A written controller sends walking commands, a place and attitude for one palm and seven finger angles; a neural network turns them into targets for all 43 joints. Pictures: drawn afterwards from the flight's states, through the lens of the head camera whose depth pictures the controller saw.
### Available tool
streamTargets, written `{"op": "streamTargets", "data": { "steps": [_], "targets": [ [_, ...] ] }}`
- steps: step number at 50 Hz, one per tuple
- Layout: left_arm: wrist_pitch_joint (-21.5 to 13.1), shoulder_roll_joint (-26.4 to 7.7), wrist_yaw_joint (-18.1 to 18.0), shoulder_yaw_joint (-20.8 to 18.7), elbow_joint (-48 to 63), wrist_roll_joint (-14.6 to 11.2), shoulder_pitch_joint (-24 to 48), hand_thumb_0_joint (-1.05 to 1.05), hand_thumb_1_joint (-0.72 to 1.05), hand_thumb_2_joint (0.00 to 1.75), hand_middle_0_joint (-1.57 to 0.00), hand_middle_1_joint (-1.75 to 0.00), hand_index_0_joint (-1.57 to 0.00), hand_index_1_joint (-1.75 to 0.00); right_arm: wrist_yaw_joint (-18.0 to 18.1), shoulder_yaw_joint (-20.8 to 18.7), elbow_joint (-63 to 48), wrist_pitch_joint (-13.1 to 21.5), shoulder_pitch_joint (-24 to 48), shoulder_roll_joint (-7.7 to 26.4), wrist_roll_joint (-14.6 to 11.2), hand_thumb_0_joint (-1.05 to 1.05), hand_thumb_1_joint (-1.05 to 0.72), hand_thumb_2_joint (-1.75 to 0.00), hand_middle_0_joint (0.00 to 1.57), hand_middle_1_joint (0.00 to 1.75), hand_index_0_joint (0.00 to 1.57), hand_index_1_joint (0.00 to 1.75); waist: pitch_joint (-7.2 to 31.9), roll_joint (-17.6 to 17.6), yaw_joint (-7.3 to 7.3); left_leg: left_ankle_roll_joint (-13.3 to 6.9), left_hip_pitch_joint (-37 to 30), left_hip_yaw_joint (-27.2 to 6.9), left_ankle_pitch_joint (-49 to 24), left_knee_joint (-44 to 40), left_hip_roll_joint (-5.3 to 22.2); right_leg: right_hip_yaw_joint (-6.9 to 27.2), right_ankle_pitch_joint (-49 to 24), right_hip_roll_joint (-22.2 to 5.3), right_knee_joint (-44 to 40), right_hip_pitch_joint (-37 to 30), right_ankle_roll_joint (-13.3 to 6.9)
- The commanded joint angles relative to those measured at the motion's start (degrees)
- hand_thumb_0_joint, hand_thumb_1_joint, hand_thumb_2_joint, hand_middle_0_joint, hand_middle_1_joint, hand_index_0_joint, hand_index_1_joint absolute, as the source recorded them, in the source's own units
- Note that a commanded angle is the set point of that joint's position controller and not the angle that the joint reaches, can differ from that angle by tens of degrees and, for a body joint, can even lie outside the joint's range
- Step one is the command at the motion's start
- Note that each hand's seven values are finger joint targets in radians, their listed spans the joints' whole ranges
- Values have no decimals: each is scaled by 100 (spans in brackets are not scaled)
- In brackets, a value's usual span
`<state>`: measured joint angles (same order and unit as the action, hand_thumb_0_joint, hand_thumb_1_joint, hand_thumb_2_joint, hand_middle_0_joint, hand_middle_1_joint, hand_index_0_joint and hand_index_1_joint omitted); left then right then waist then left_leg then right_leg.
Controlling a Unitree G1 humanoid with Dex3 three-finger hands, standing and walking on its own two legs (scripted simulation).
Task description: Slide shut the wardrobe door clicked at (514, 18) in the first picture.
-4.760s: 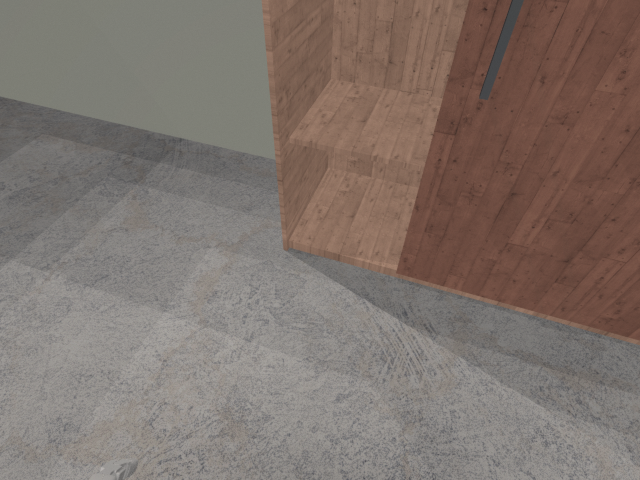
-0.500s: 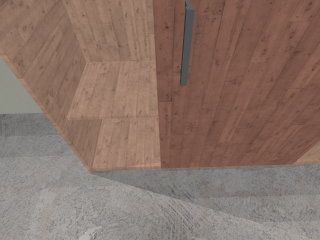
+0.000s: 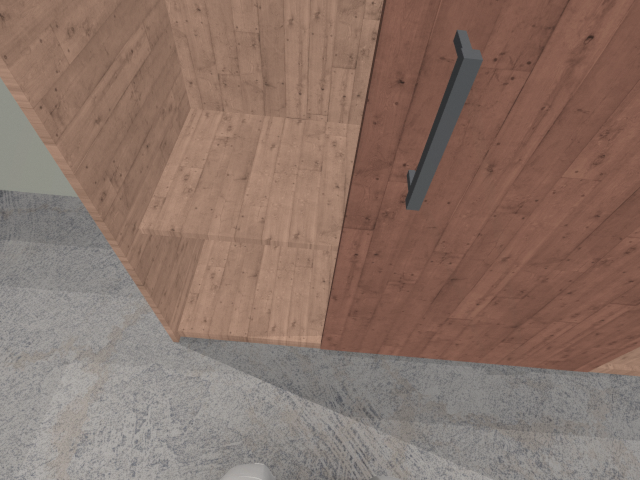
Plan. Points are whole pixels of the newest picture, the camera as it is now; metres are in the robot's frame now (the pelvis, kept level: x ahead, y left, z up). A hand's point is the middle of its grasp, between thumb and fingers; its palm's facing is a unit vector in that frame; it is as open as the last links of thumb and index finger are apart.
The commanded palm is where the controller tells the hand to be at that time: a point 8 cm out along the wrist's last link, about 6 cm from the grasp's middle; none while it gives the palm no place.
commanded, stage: come to a stop and stand still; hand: right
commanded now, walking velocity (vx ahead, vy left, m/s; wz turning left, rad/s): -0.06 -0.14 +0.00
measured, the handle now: (434, 132) +0.50 -0.09 +0.16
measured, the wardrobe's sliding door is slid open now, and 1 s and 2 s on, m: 0.45 0.45 0.45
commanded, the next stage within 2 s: look again from close up in 1.18 s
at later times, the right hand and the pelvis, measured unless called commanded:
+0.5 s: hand out of the picture -0.04 -0.22 -0.17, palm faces +0.07 +0.98 -0.17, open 7.4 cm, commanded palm none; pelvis -0.03 -0.04 +0.02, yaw +0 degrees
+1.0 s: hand out of the picture +0.00 -0.17 -0.16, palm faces +0.02 +0.96 -0.26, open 7.3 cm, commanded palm none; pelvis -0.03 +0.01 +0.00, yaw +0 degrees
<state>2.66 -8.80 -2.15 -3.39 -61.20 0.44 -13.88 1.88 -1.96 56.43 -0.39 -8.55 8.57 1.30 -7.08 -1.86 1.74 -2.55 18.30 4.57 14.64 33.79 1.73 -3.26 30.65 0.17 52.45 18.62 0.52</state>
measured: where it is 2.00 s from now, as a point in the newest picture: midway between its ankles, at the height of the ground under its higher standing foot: outside the picture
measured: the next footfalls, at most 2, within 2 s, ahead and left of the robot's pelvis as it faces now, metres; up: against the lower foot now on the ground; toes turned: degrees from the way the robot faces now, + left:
right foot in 0.28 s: -0.03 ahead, -0.15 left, +0.00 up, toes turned +0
left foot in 0.66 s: -0.02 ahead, +0.08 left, +0.00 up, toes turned +3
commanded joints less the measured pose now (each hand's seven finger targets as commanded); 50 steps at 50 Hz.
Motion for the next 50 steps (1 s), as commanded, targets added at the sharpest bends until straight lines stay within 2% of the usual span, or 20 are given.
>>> {"op": "streamTargets", "data": {
  "steps": [1, 3, 9, 12, 13, 15, 17, 19, 22, 25, 28, 31, 32, 33, 34, 35, 37, 40, 44, 50],
  "targets": [
    [10, -388, 35, -119, 306, -18, -274, 0, 90, 90, -20, -30, -20, -30, 117, -267, -293, 38, -378, 1008, -26, 0, -90, -90, 20, 30, 20, 30, 1349, 743, -200, -951, -1128, -1291, -4359, -1046, 1604, 553, -204, -66, 1482, 537, 138],
    [39, -367, 78, -89, 277, -4, -363, 0, 90, 90, -20, -30, -20, -30, 127, -277, -345, 29, -248, 995, -12, 0, -90, -90, 20, 30, 20, 30, 1278, 795, -152, -832, -934, -1122, -3397, -1253, 1450, 467, -441, -124, 1034, 400, 192],
    [-88, -313, 128, 5, 337, -3, -285, 0, 90, 90, -20, -30, -20, -30, 55, -333, -164, -1, -501, 1119, 63, 0, -90, -90, 20, 30, 20, 30, 1060, 1256, -364, -777, -831, -1529, -862, -1756, 1323, 217, -395, -94, -1161, -138, 107],
    [-182, -228, 103, 68, 64, 6, -849, 0, 90, 90, -20, -30, -20, -30, 15, -284, -28, -22, -365, 984, -7, 0, -90, -90, 20, 30, 20, 30, 991, 1093, -107, -328, -67, -1265, 724, -1782, 913, 51, -1344, -5, -2831, -1369, 18],
    [-227, -341, 93, 89, 0, 27, -1002, 0, 90, 90, -20, -30, -20, -30, 4, -232, -18, -49, -336, 854, -51, 0, -90, -90, 20, 30, 20, 30, 857, 640, -38, -117, 255, -1099, 1140, -1522, 669, 291, -1367, -159, -3223, -1546, -41],
    [-272, -808, 72, 53, 163, 142, -666, 0, 90, 90, -20, -30, -20, -30, -49, -130, -51, -81, -318, 413, -101, 0, -90, -90, 20, 30, 20, 30, 166, -894, -142, 244, 146, -299, 648, -452, 3, 1881, 353, -1417, -4535, -53, -471],
    [-296, -840, 36, 85, 305, 135, 74, 0, 90, 90, -20, -30, -20, -30, -88, -158, 133, -130, -413, 500, 27, 0, -90, -90, 20, 30, 20, 30, -320, -1416, -335, 257, -283, -362, 445, 604, -78, 2106, 1125, -1526, -5111, 1032, -652],
    [-340, -746, -31, 144, 287, 112, -3, 0, 90, 90, -20, -30, -20, -30, -139, -175, 311, -131, -743, 501, 42, 0, -90, -90, 20, 30, 20, 30, -406, -960, -360, 269, 355, -558, 494, 1475, -132, 1777, 299, -1372, -4940, 451, -661],
    [-416, -659, -88, 147, 127, 71, -492, 0, 90, 90, -20, -30, -20, -30, -179, -150, 407, -32, -781, 494, 29, 0, -90, -90, 20, 30, 20, 30, -264, -313, -201, 333, 1100, -543, 390, 1590, -16, 1487, -1124, -1359, -4538, -817, -774],
    [-463, -724, -154, 106, -42, 115, -896, 0, 90, 90, -20, -30, -20, -30, -179, -109, 350, 6, -631, 426, -3, 0, -90, -90, 20, 30, 20, 30, 247, -526, 8, 412, 1177, -474, 686, 1167, 19, 1375, -3607, -1476, -3962, -1901, -898],
    [-432, -810, -196, 72, -155, 125, -999, 0, 90, 90, -20, -30, -20, -30, -152, -70, 327, 8, -511, 355, -77, 0, -90, -90, 20, 30, 20, 30, 631, -688, 89, 366, 557, -418, 1076, 314, 3, 1222, -5559, -1539, -3361, -2161, -951],
    [-389, -803, -165, 39, -235, 65, -872, 0, 90, 90, -20, -30, -20, -30, -116, -75, 542, 50, -973, 336, -98, 0, -90, -90, 20, 30, 20, 30, 941, -648, -102, 307, -417, -212, -149, -990, -80, 990, -5242, -1213, -2957, -1897, -674],
    [-388, -715, -149, 53, -243, 31, -911, 0, 90, 90, -20, -30, -20, -30, -98, -87, 619, 77, -1141, 429, -89, 0, -90, -90, 20, 30, 20, 30, 1008, -259, -162, 284, -1105, -306, -932, -1530, -6, 946, -4554, -1059, -2781, -1402, -498],
    [-497, -831, -12, 87, 78, -77, -170, 0, 90, 90, -20, -30, -20, -30, 163, -15, 882, 238, -1555, 568, 44, 0, -90, -90, 20, 30, 20, 30, 789, 63, -431, 210, -988, -811, -2468, -1426, 469, 312, -3909, -890, -1809, -841, -140],
    [-450, -325, 45, 182, 343, -12, -267, 0, 90, 90, -20, -30, -20, -30, 148, 25, 677, 275, -1443, 738, -35, 0, -90, -90, 20, 30, 20, 30, 719, 543, -189, -24, -906, -1300, -1928, -1498, 921, 272, -1407, -360, -1918, -310, -49],
    [-430, -207, 48, 203, 309, 15, -514, 0, 90, 90, -20, -30, -20, -30, 103, 71, 546, 257, -1130, 777, -30, 0, -90, -90, 20, 30, 20, 30, 689, 329, -31, -207, -695, -1205, -982, -1357, 969, 222, -1024, -262, -2222, -451, -64],
    [-406, -218, 84, 239, 76, 60, -939, 0, 90, 90, -20, -30, -20, -30, 110, 61, 595, 345, -1106, 605, -61, 0, -90, -90, 20, 30, 20, 30, 1177, 829, 83, -265, -1138, -913, -1661, -1110, 599, 237, -1809, -367, -2063, -517, -160],
    [-452, -248, 47, 284, 41, 45, -959, 0, 90, 90, -20, -30, -20, -30, 112, 76, 523, 358, -1090, 553, -94, 0, -90, -90, 20, 30, 20, 30, 995, 476, 23, -233, -1137, -892, -2542, -857, 587, 282, -2322, -436, -2249, -582, -132],
    [-417, -258, 9, 312, 20, 37, -931, 0, 90, 90, -20, -30, -20, -30, 105, 61, 518, 325, -1112, 606, -89, 0, -90, -90, 20, 30, 20, 30, 431, 440, -48, -136, -897, -865, -2555, -904, 504, 293, -2345, -465, -2369, -464, -104],
    [-389, -264, -4, 325, -53, 42, -880, 0, 90, 90, -20, -30, -20, -30, 92, 40, 470, 289, -1085, 668, -86, 0, -90, -90, 20, 30, 20, 30, 211, 352, -81, -95, -692, -967, -1826, -1149, 479, 294, -2133, -454, -2588, -593, -74]
  ]
}}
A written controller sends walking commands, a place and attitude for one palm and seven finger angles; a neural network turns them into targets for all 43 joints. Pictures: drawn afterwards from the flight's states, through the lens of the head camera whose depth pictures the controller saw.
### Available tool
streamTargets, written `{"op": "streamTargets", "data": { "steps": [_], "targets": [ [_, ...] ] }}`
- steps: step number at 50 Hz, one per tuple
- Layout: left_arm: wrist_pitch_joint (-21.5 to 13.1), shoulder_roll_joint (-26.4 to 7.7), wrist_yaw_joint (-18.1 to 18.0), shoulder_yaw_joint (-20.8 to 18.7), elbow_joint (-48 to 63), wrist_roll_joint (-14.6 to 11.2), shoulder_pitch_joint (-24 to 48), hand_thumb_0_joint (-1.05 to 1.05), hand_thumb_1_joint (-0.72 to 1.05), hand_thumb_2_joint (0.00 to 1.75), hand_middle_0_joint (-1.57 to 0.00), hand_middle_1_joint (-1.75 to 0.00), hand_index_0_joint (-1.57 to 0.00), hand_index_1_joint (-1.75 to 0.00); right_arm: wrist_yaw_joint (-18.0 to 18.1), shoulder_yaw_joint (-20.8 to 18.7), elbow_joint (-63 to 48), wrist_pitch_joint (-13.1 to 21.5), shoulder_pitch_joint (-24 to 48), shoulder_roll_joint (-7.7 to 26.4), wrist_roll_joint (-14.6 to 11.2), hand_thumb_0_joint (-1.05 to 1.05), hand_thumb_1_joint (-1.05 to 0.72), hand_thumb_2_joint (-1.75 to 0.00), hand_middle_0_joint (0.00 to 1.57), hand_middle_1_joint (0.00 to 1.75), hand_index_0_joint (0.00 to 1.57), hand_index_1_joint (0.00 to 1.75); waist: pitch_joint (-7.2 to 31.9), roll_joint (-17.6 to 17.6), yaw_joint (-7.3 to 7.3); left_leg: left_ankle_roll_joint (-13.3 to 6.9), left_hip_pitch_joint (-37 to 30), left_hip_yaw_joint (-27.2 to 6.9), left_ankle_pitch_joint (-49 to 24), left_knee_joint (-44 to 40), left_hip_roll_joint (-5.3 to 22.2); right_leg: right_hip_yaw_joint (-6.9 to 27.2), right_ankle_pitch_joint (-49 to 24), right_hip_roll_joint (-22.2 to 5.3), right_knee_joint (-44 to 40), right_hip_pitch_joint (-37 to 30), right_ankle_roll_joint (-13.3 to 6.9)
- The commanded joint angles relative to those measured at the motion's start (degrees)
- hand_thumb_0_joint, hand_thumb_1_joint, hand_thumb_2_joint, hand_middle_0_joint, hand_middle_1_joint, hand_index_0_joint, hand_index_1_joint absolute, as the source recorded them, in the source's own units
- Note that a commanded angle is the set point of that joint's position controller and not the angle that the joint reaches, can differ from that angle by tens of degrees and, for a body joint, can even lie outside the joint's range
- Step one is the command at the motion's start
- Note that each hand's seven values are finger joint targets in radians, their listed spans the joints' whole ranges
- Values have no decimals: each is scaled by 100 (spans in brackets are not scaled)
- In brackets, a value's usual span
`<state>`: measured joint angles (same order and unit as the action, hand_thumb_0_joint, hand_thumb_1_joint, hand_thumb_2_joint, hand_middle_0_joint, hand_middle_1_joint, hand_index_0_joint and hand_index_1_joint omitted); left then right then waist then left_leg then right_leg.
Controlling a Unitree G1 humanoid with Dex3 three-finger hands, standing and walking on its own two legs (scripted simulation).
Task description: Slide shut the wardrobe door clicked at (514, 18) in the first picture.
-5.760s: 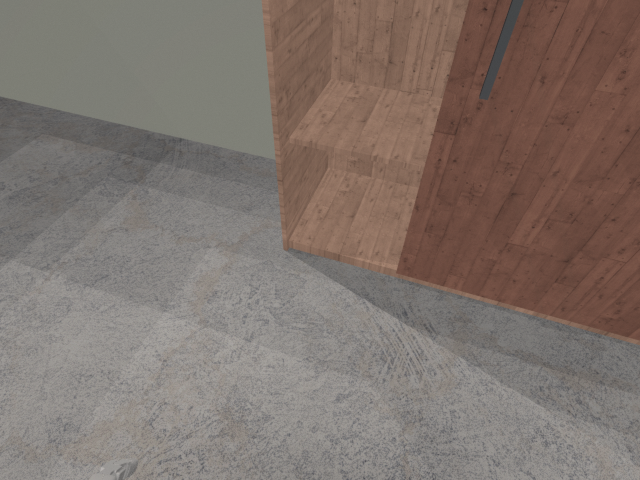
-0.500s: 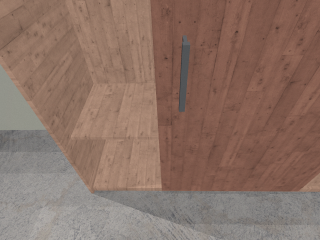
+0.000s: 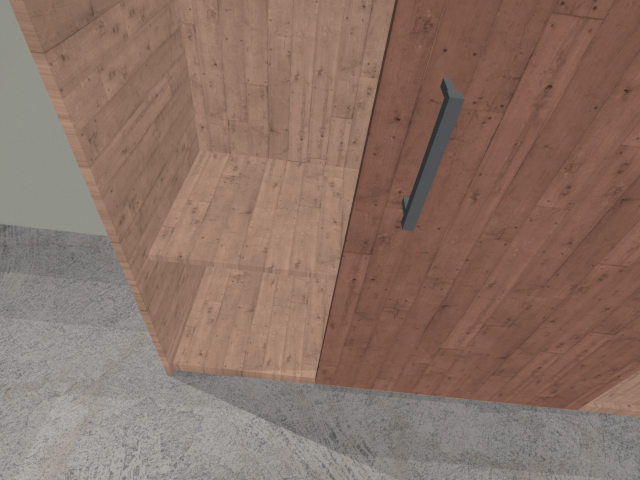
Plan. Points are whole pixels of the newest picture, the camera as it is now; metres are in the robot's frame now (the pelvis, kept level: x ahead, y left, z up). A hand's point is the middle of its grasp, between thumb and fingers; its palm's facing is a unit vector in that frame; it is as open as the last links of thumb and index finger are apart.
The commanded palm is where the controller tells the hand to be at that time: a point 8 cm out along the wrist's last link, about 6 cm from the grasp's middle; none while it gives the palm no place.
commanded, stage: come to a stop and stand still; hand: right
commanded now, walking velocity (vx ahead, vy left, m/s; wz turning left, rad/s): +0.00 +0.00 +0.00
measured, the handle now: (425, 161) +0.52 -0.10 +0.16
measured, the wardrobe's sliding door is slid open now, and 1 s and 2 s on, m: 0.45 0.45 0.45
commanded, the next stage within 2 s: look again from close up in 0.18 s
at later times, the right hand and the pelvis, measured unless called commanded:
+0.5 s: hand out of the picture -0.03 -0.18 -0.17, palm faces +0.03 +0.98 -0.18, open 7.4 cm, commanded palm none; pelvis -0.01 -0.01 +0.01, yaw +0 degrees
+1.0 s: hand out of the picture -0.01 -0.21 -0.17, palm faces +0.03 +0.98 -0.20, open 7.4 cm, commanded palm none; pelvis -0.01 -0.04 +0.01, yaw +1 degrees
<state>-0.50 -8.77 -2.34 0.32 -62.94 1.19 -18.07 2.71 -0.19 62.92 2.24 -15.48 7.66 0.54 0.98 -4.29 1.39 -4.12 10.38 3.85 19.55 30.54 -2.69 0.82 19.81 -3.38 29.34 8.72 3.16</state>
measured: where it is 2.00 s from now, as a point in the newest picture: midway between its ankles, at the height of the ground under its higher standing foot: outside the picture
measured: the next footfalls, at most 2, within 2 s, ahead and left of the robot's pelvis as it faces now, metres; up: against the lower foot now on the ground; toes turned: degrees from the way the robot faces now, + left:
right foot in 1.78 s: +0.09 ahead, -0.10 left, +0.00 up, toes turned -8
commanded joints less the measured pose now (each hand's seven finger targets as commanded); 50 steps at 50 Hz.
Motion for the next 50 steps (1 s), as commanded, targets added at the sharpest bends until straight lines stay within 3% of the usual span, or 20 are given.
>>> {"op": "streamTargets", "data": {
  "steps": [1, 4, 15, 24, 30, 42, 50],
  "targets": [
    [-67, -290, 13, -36, 108, -33, -460, 0, 90, 90, -20, -30, -20, -30, 2, -134, -179, 20, -390, 771, -9, 0, -90, -90, 20, 30, 20, 30, -617, 698, -34, 57, 147, -923, -2121, -878, 901, -105, -978, -107, -311, 378, -333],
    [-63, -298, 16, -31, 98, -32, -426, 0, 90, 90, -20, -30, -20, -30, -3, -149, -186, 21, -418, 805, -1, 0, -90, -90, 20, 30, 20, 30, -637, 742, -62, 129, 102, -976, -2056, -1009, 938, -133, -950, -75, -331, 406, -328],
    [-100, -349, 13, -10, 2, -39, -410, 0, 90, 90, -20, -30, -20, -30, -51, -132, -133, 13, -475, 796, -7, 0, -90, -90, 20, 30, 20, 30, -421, 492, -94, 106, -28, -915, -1606, -1040, 867, -54, -1045, -113, -554, 307, -332],
    [-115, -341, 6, 12, -92, -44, -453, 0, 90, 90, -20, -30, -20, -30, -66, -85, -56, -32, -547, 686, -5, 0, -90, -90, 20, 30, 20, 30, -617, 352, -130, 103, 110, -805, -1036, -960, 799, 79, -993, -159, -721, 442, -398],
    [-157, -358, -6, 7, -105, -46, -464, 0, 90, 90, -20, -30, -20, -30, -67, -74, -29, -37, -602, 620, -4, 0, -90, -90, 20, 30, 20, 30, -455, 323, -158, 112, 6, -725, -1330, -766, 794, 152, -1245, -198, -724, 400, -454],
    [-171, -334, -13, -10, -112, -52, -404, 0, 90, 90, -20, -30, -20, -30, -57, -84, -57, -63, -564, 604, 15, 0, -90, -90, 20, 30, 20, 30, -547, 476, -194, 147, 24, -624, -1444, -621, 820, 202, -1422, -209, -751, 430, -520],
    [-182, -387, -20, -20, -109, -41, -350, 0, 90, 90, -20, -30, -20, -30, -54, -103, -66, -69, -522, 605, 15, 0, -90, -90, 20, 30, 20, 30, -451, 399, -175, 150, 7, -637, -1615, -547, 824, 226, -1669, -208, -749, 309, -535]
  ]
}}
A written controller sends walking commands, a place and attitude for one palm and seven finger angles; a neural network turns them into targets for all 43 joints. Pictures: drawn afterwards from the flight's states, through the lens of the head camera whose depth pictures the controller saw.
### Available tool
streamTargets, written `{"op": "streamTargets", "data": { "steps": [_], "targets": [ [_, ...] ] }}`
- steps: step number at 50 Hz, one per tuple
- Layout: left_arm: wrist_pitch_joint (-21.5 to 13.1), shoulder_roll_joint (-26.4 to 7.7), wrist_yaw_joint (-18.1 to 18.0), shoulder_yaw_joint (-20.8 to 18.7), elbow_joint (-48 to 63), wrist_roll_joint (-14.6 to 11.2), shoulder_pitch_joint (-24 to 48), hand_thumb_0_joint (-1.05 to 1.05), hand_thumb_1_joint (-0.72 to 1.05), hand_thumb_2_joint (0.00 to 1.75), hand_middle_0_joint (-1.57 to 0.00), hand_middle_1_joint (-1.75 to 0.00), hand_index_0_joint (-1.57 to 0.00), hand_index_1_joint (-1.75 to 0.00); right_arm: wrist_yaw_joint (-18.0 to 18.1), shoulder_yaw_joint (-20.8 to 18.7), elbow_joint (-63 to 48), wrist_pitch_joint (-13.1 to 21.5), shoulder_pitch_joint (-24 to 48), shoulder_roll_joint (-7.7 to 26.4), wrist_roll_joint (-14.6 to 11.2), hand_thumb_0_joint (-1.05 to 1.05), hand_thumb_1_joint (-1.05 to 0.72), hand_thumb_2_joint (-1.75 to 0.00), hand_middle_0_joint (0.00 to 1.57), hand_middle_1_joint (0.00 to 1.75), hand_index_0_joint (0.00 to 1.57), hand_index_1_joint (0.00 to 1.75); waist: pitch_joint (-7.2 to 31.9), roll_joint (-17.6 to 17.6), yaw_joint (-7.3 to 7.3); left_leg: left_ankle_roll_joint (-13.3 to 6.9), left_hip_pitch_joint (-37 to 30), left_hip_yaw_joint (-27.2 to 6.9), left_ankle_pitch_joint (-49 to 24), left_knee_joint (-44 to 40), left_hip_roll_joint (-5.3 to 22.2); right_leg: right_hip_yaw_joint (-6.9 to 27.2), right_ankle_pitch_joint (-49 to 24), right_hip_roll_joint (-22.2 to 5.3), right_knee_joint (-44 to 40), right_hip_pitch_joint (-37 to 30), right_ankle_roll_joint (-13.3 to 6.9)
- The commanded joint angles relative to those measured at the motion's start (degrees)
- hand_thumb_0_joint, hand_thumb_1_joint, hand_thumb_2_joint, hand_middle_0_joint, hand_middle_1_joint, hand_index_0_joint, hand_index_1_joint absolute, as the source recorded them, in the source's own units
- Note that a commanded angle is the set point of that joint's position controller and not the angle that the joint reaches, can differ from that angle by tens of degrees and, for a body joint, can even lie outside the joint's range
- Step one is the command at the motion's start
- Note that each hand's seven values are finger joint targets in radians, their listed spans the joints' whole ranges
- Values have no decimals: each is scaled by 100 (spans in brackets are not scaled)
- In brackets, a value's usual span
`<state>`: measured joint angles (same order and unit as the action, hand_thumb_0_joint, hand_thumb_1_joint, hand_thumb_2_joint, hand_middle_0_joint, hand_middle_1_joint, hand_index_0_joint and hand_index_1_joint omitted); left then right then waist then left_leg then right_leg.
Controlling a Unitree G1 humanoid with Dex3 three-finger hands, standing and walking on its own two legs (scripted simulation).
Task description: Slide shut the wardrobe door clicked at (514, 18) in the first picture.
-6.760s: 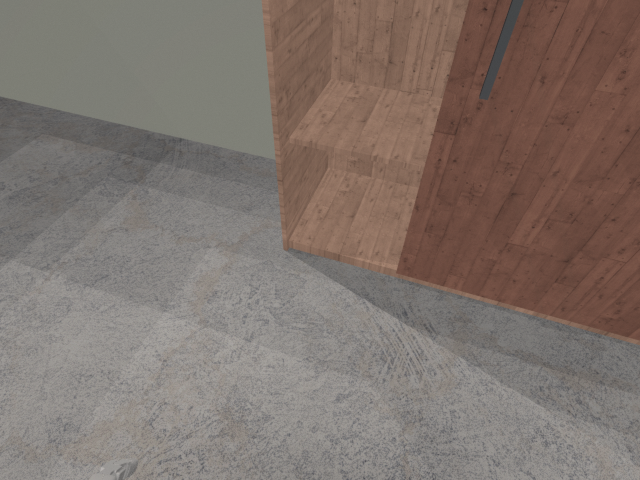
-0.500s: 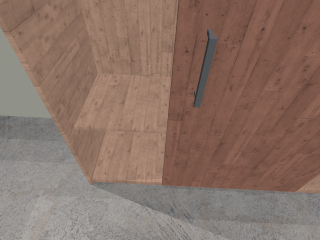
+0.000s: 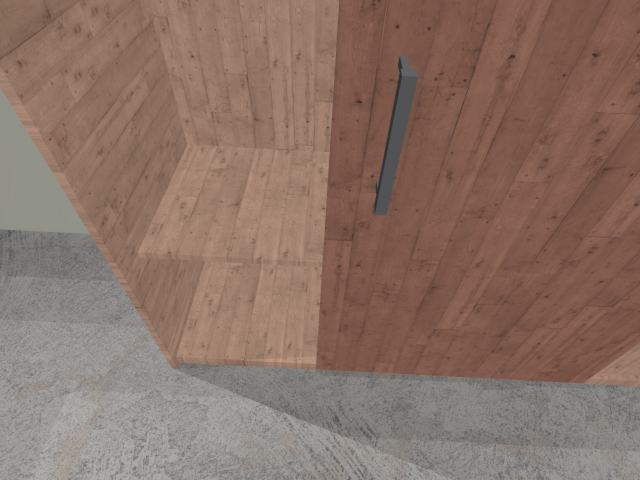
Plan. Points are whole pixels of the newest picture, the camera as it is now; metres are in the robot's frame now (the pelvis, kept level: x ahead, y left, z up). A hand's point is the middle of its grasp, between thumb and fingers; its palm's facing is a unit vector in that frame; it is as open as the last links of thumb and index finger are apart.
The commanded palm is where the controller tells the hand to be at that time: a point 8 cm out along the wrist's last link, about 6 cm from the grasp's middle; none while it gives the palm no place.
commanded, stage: look again from close up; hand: right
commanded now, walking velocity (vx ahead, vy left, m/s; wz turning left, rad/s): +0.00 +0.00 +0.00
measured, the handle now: (391, 143) +0.53 -0.07 +0.16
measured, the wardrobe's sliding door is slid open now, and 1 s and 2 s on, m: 0.45 0.45 0.45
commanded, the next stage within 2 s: shuffle to correct the standing spot in 0.18 s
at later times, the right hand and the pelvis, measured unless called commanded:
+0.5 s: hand out of the picture -0.01 -0.15 -0.18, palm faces +0.04 +0.98 -0.19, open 7.4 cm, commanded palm none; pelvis +0.02 +0.02 -0.01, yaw +0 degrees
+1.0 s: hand out of the picture +0.07 -0.11 -0.18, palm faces +0.07 +0.99 -0.13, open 7.4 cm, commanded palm none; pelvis +0.07 +0.06 +0.00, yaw -1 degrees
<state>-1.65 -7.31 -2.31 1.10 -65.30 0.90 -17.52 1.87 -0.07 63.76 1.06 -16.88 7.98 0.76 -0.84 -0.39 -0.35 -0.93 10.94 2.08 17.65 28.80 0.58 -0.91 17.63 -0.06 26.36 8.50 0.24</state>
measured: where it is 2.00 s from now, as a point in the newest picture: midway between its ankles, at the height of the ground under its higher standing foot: outside the picture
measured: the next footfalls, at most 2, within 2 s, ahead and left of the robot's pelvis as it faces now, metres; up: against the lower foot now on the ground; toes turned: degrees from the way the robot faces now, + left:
right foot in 0.78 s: +0.10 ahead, -0.07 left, +0.00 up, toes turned -9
left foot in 1.14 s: +0.17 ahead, +0.25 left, +0.00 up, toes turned +3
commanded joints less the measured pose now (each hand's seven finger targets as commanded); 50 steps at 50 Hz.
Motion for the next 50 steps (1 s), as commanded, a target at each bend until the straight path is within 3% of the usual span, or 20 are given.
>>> {"op": "streamTargets", "data": {
  "steps": [1, 14, 19, 23, 26, 27, 29, 30, 31, 33, 35, 37, 38, 39, 40, 41, 42, 43, 45, 50],
  "targets": [
    [-74, -541, -26, -104, 134, -15, -414, 0, 90, 90, -20, -30, -20, -30, 29, -120, -158, 50, -392, 574, -6, 0, -90, -90, 20, 30, 20, 30, -189, -30, 2, -168, -94, -454, -1458, -369, 511, 402, -1509, -537, -448, 295, -245],
    [-56, -563, -27, -102, 126, -16, -323, 0, 90, 90, -20, -30, -20, -30, 33, -116, -133, 41, -392, 578, -3, 0, -90, -90, 20, 30, 20, 30, -230, 26, -5, -165, -83, -458, -1545, -413, 524, 380, -1529, -528, -448, 228, -234],
    [-11, -644, -9, -164, 64, 40, -425, 0, 90, 90, -20, -30, -20, -30, -31, -144, -107, -34, -460, 483, 45, 0, -90, -90, 20, 30, 20, 30, -408, -17, 37, -196, 236, -269, -56, -182, 277, 579, -287, -709, -528, 336, -391],
    [8, -772, -39, -251, 88, 63, -441, 0, 90, 90, -20, -30, -20, -30, -101, -198, -180, -67, -558, 452, 87, 0, -90, -90, 20, 30, 20, 30, -774, -246, 15, -234, 482, -151, 80, 94, 142, 841, -103, -962, -567, 647, -558],
    [-24, -679, -68, -258, 161, 71, -401, 0, 90, 90, -20, -30, -20, -30, -114, -266, -144, -41, -850, 526, 82, 0, -90, -90, 20, 30, 20, 30, -592, 22, -60, -371, 77, -492, -439, -41, 315, 490, -412, -756, 51, 920, -471],
    [-17, -575, -77, -245, 183, 65, -387, 0, 90, 90, -20, -30, -20, -30, -111, -296, -105, -41, -966, 618, 86, 0, -90, -90, 20, 30, 20, 30, -593, 472, -110, -462, -263, -702, -638, -243, 465, 179, -280, -566, 488, 1262, -386],
    [-31, -355, -76, -216, 334, 56, -144, 0, 90, 90, -20, -30, -20, -30, -71, -387, -7, -22, -1419, 866, 82, 0, -90, -90, 20, 30, 20, 30, -436, 1345, -261, -900, -916, -1656, -1963, -836, 1246, -496, 1117, -122, 1986, 2104, -166],
    [-47, -369, -81, -224, 444, 46, 140, 0, 90, 90, -20, -30, -20, -30, -42, -386, 14, -4, -1550, 840, 100, 0, -90, -90, 20, 30, 20, 30, -503, 1262, -386, -1264, -1021, -1923, -2952, -932, 1515, -374, 1671, -186, 2677, 2442, -168],
    [-64, -392, -70, -240, 509, 34, 269, 0, 90, 90, -20, -30, -20, -30, -19, -372, -4, 11, -1518, 803, 123, 0, -90, -90, 20, 30, 20, 30, -471, 986, -351, -1482, -1067, -1889, -3575, -873, 1579, -263, 1751, -265, 3072, 2572, -180],
    [-67, -324, -26, -236, 518, 26, 282, 0, 90, 90, -20, -30, -20, -30, 24, -361, -98, 6, -1291, 754, 146, 0, -90, -90, 20, 30, 20, 30, -354, 576, -221, -1524, -1023, -1465, -3823, -723, 1469, -282, 1747, -395, 2893, 2450, -202],
    [-62, -219, -7, -235, 501, 11, 135, 0, 90, 90, -20, -30, -20, -30, 19, -339, -202, -3, -984, 765, 151, 0, -90, -90, 20, 30, 20, 30, -269, 521, -34, -1343, -544, -1089, -3662, -611, 1237, -420, 1301, -386, 1985, 1743, -203],
    [-58, -155, -49, -240, 214, 28, -618, 0, 90, 90, -20, -30, -20, -30, -40, -303, -293, -58, -598, 712, 92, 0, -90, -90, 20, 30, 20, 30, -182, 529, 355, -968, 251, -493, -3146, -96, 703, -811, -104, -105, 666, 309, -182],
    [-82, -344, -94, -270, 30, 48, -1181, 0, 90, 90, -20, -30, -20, -30, -64, -288, -328, -85, -547, 626, 54, 0, -90, -90, 20, 30, 20, 30, 50, 167, 572, -728, 634, -378, -2718, 810, 471, -472, -828, -320, -19, -514, -256],
    [-123, -893, -155, -383, -48, 123, -1594, 0, 90, 90, -20, -30, -20, -30, -111, -268, -397, -86, -689, 368, 9, 0, -90, -90, 20, 30, 20, 30, 250, -1121, 647, -306, 1581, 28, -697, 2272, -59, 1413, -1817, -1776, -528, -1087, -784],
    [-99, -1237, -189, -416, -11, 109, -1756, 0, 90, 90, -20, -30, -20, -30, -117, -242, -521, -86, -726, 402, 27, 0, -90, -90, 20, 30, 20, 30, 352, -1473, 602, -174, 2280, -91, 1521, 3594, -261, 2975, -2942, -3001, -965, -1152, -1534],
    [-19, -1271, -163, -427, 165, 75, -1388, 0, 90, 90, -20, -30, -20, -30, -116, -335, -581, -170, -712, 617, 116, 0, -90, -90, 20, 30, 20, 30, 136, -597, 480, -214, 2254, -548, 1467, 4113, 18, 2744, -2132, -3128, -1063, -510, -1794],
    [-33, -1075, -159, -409, 295, 78, -853, 0, 90, 90, -20, -30, -20, -30, -120, -348, -591, -215, -487, 531, 162, 0, -90, -90, 20, 30, 20, 30, -397, -440, 266, -163, 2360, -580, 1125, 4295, 108, 2356, -1653, -2841, -1222, 331, -1624],
    [-82, -877, -158, -354, 361, 80, -466, 0, 90, 90, -20, -30, -20, -30, -166, -353, -550, -241, -451, 456, 200, 0, -90, -90, 20, 30, 20, 30, -855, -421, 70, -75, 2420, -588, 643, 4315, 221, 1809, -1642, -2500, -1279, 778, -1390],
    [-145, -782, -140, -306, 450, 71, -203, 0, 90, 90, -20, -30, -20, -30, -234, -336, -498, -309, -735, 301, 169, 0, -90, -90, 20, 30, 20, 30, -806, -711, -115, 56, 2111, -444, 48, 4262, 215, 790, -2082, -1989, -1218, 1060, -1085],
    [-82, -1011, -71, -444, 581, 106, -79, 0, 90, 90, -20, -30, -20, -30, -230, -308, -641, -355, -504, 231, 84, 0, -90, -90, 20, 30, 20, 30, -285, -1107, -87, 230, 1669, -20, -42, 2660, 279, -113, -2477, -1482, -876, 659, -833]
  ]
}}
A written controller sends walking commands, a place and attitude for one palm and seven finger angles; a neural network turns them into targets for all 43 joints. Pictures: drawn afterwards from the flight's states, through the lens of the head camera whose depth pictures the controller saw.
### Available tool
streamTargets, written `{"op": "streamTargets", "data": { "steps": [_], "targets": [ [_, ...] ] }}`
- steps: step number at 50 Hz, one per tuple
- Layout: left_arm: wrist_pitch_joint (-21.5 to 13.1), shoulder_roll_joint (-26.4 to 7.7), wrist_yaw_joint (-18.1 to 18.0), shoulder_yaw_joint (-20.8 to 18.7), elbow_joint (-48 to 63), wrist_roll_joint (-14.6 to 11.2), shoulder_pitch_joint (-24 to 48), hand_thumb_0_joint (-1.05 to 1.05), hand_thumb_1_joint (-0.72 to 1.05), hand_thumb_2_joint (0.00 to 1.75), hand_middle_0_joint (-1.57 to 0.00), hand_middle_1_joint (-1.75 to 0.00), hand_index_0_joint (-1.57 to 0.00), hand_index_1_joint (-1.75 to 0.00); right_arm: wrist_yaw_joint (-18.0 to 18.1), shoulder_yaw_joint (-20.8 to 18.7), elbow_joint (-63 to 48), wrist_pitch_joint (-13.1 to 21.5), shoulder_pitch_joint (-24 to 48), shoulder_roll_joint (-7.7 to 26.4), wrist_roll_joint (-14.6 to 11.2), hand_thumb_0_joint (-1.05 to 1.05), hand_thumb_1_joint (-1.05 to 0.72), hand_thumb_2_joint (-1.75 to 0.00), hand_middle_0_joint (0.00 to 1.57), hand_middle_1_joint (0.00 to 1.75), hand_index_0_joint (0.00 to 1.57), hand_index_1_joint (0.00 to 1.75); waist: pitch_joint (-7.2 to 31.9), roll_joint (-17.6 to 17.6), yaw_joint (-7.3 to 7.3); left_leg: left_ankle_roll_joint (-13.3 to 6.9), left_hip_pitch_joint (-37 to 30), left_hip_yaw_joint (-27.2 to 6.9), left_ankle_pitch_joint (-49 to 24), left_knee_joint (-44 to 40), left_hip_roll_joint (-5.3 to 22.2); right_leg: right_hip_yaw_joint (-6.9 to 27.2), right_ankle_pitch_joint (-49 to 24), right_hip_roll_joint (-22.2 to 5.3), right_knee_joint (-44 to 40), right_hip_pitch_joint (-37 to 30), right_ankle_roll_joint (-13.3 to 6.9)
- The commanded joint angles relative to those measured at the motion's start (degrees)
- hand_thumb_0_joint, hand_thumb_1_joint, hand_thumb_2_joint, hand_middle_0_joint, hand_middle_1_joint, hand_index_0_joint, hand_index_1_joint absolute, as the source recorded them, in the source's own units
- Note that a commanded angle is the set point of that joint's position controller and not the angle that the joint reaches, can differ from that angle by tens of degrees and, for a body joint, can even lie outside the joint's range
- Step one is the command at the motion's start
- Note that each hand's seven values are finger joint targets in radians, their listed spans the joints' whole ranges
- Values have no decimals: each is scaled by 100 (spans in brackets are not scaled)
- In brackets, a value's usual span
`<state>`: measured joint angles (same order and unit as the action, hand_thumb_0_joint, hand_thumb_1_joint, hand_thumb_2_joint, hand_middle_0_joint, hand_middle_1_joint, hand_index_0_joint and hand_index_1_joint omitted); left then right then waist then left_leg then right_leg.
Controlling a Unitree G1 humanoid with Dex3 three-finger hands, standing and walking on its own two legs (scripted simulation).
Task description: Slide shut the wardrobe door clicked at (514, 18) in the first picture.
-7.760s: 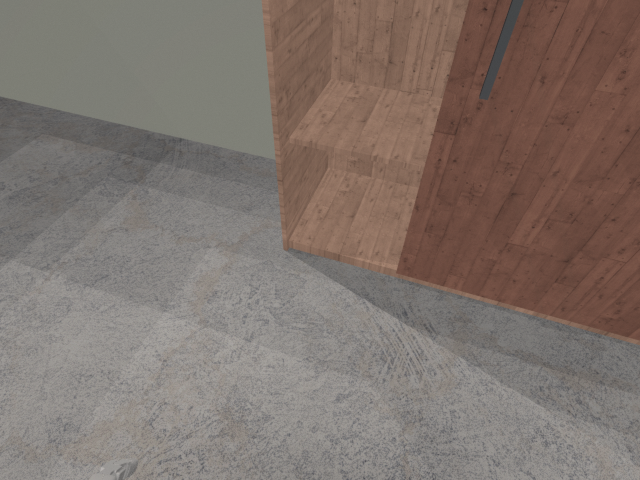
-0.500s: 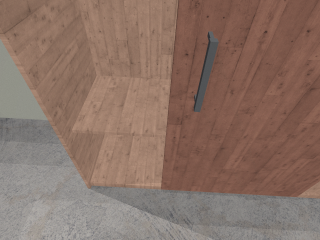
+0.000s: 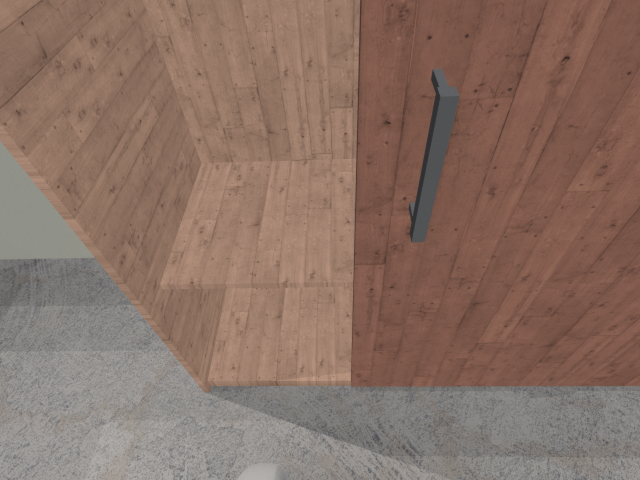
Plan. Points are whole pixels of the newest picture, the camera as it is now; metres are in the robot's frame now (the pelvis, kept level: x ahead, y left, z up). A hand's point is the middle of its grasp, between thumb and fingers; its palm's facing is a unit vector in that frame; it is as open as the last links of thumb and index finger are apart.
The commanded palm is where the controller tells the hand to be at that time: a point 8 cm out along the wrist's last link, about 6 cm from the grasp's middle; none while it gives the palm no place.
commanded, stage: come to a stop and stand still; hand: right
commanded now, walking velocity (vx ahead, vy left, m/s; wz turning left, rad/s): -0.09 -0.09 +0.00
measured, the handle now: (426, 166) +0.46 -0.12 +0.16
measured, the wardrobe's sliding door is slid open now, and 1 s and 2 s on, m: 0.45 0.45 0.45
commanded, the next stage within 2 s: look again from close up in 2.00 s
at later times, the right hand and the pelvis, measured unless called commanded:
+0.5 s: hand out of the picture +0.04 -0.14 -0.18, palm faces +0.09 +0.97 -0.22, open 7.3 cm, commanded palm none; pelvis +0.00 +0.05 -0.01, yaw -1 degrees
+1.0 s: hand out of the picture -0.08 -0.08 -0.18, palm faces +0.04 +0.99 -0.14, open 7.4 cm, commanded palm none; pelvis -0.01 +0.06 -0.01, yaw +0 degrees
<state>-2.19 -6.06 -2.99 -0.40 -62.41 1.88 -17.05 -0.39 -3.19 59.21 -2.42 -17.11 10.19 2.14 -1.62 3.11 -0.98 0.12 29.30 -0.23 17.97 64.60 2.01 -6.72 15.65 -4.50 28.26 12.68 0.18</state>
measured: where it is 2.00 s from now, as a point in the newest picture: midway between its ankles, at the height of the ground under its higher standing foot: outside the picture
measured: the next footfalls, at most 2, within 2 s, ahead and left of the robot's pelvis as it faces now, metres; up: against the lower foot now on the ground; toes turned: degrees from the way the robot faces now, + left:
left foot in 0.14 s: +0.09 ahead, +0.19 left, +0.00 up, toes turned +3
right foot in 0.44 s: +0.05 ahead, -0.05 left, +0.00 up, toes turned -6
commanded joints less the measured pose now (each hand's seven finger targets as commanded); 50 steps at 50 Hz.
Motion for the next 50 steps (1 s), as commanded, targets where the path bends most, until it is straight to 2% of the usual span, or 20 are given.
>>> {"op": "streamTargets", "data": {
  "steps": [1, 5, 7, 8, 9, 11, 17, 20, 23, 27, 33, 35, 37, 38, 40, 41, 42, 43, 46, 50],
  "targets": [
    [5, -1161, 29, -321, 312, 26, -124, 0, 90, 90, -20, -30, -20, -30, 21, 22, -225, 44, -345, -6, -75, 0, -90, -90, 20, 30, 20, 30, -144, -1592, 39, 132, -297, 306, 33, -1421, 132, 435, -2263, -1012, -949, 115, -808],
    [137, -1051, 132, -323, 329, -13, -127, 0, 90, 90, -20, -30, -20, -30, 115, 27, -44, 320, -633, 103, -86, 0, -90, -90, 20, 30, 20, 30, 215, -1048, -95, 198, -1780, 615, -893, -3666, -69, 293, -980, -512, 52, 367, -342],
    [196, -377, 184, -198, 378, -113, -522, 0, 90, 90, -20, -30, -20, -30, 222, -38, -18, 487, -577, 902, -40, 0, -90, -90, 20, 30, 20, 30, 539, 1073, 93, -158, -2311, -1178, -2616, -4274, 1423, 99, 1525, 232, 1144, 1066, 153],
    [265, -428, 157, -223, 453, -142, -624, 0, 90, 90, -20, -30, -20, -30, 212, -65, -170, 449, -512, 1159, -57, 0, -90, -90, 20, 30, 20, 30, 699, 1256, 32, -577, -1878, -1512, -2659, -4555, 1959, 441, 1999, 230, 1597, 756, 76],
    [277, -424, 182, -246, 442, -137, -599, 0, 90, 90, -20, -30, -20, -30, 202, -60, -271, 384, -240, 1162, -26, 0, -90, -90, 20, 30, 20, 30, 387, 785, 108, -739, -1287, -1318, -1760, -4638, 1876, 535, 1830, 203, 1787, 570, 22],
    [303, -485, 174, -217, 476, -134, -388, 0, 90, 90, -20, -30, -20, -30, 248, -105, -276, 415, 63, 1040, -19, 0, -90, -90, 20, 30, 20, 30, 246, 1887, 69, -845, -1690, -1296, -3317, -4303, 1658, 478, 1508, 199, 2150, 1108, 83],
    [356, -498, 203, -217, 530, -165, -196, 0, 90, 90, -20, -30, -20, -30, 334, -193, -361, 283, -16, 1099, -20, 0, -90, -90, 20, 30, 20, 30, 360, 588, -62, -1061, -1940, -947, -3649, -4056, 1714, 264, 1042, 432, 1172, 744, 191],
    [343, -483, 198, -199, 425, -159, -675, 0, 90, 90, -20, -30, -20, -30, 323, -200, -454, 176, 329, 1049, -85, 0, -90, -90, 20, 30, 20, 30, 235, 365, 225, -709, -924, -677, -1866, -3835, 1329, 190, -205, 453, -358, -557, 103],
    [303, -1063, 160, -266, 699, -43, -329, 0, 90, 90, -20, -30, -20, -30, 258, -94, -629, 41, 427, 384, -129, 0, -90, -90, 20, 30, 20, 30, -232, -1670, 82, -57, -669, 398, 776, -2297, 85, 1720, -468, -950, -1547, 337, -698],
    [254, -897, 184, -175, 878, -32, 505, 0, 90, 90, -20, -30, -20, -30, 216, -52, -300, 8, -75, 260, -14, 0, -90, -90, 20, 30, 20, 30, -342, -1120, -207, -146, -855, 41, 637, -721, 86, 1565, 822, -802, -1794, 1126, -1010],
    [274, -989, 170, -188, 593, -26, -68, 0, 90, 90, -20, -30, -20, -30, 219, 129, -35, 241, -628, -22, -47, 0, -90, -90, 20, 30, 20, 30, -194, -314, -125, -92, -1994, 307, 364, -3788, -48, 1502, 1275, -606, -1142, 742, -832],
    [269, -609, 171, -121, 590, -144, -136, 0, 90, 90, -20, -30, -20, -30, 285, 158, 73, 353, -802, 289, -31, 0, -90, -90, 20, 30, 20, 30, -282, 761, -2, -334, -2271, -1073, 201, -5117, 843, 682, 845, 191, 34, 1024, -296],
    [289, -537, 188, -55, 569, -93, 24, 0, 90, 90, -20, -30, -20, -30, 288, 179, 52, 421, -519, 533, -98, 0, -90, -90, 20, 30, 20, 30, -477, 614, 157, -677, -1537, -1625, -903, -5400, 1547, 486, 559, 406, 450, 651, -34],
    [276, -528, 188, -34, 470, -68, 100, 0, 90, 90, -20, -30, -20, -30, 300, 198, 144, 510, -449, 400, -108, 0, -90, -90, 20, 30, 20, 30, -646, 1039, 160, -654, -1590, -1344, -2200, -5176, 1266, 567, 346, 310, 567, 673, -32],
    [213, -524, 159, 3, 284, -127, -128, 0, 90, 90, -20, -30, -20, -30, 301, 239, 239, 552, -494, 321, -132, 0, -90, -90, 20, 30, 20, 30, -230, 626, 226, -683, -1997, -800, -3343, -4662, 1065, 650, -74, 231, 161, 232, -38],
    [98, -757, 197, -37, 682, -95, 540, 0, 90, 90, -20, -30, -20, -30, 511, 247, 352, 674, -1249, 351, -59, 0, -90, -90, 20, 30, 20, 30, -494, 914, -116, -156, -1823, -1226, -5890, -4331, 903, 615, 169, 320, 1036, 466, -3],
    [153, -793, 187, -36, 829, -107, 192, 0, 90, 90, -20, -30, -20, -30, 517, 216, 178, 689, -1018, 620, -71, 0, -90, -90, 20, 30, 20, 30, -379, 311, 303, -70, -2345, -683, -7088, -4158, 1103, 518, 514, 438, 1060, 793, -158],
    [95, -452, 158, 1, 609, -80, -81, 0, 90, 90, -20, -30, -20, -30, 482, 256, 225, 689, -1137, 511, -117, 0, -90, -90, 20, 30, 20, 30, 186, 256, 240, -17, -2812, -533, -7812, -3675, 1052, 276, 473, 534, 720, 615, -294],
    [29, -580, 87, 2, 485, -153, -348, 0, 90, 90, -20, -30, -20, -30, 432, 281, 225, 660, -1182, 494, -169, 0, -90, -90, 20, 30, 20, 30, 971, 113, 229, -357, -3094, -476, -6365, -3212, 782, 469, -300, 473, 46, -21, -259],
    [90, -704, 59, 8, 470, -137, -177, 0, 90, 90, -20, -30, -20, -30, 390, 316, 213, 491, -1109, 199, -102, 0, -90, -90, 20, 30, 20, 30, 33, -195, 86, -336, -1907, -468, -2787, -3910, 525, 850, -1009, -54, 127, 12, -298]
  ]
}}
